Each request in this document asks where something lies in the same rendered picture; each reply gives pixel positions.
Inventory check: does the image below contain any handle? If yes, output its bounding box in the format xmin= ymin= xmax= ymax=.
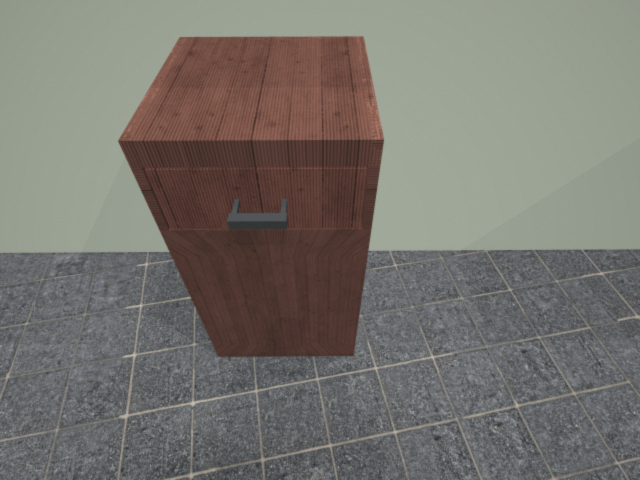
xmin=227 ymin=199 xmax=288 ymax=229

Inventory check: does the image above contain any drawer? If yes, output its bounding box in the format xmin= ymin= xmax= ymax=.
xmin=145 ymin=167 xmax=367 ymax=229

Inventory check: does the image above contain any cabinet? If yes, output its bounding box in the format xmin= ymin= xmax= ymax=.
xmin=118 ymin=36 xmax=384 ymax=357

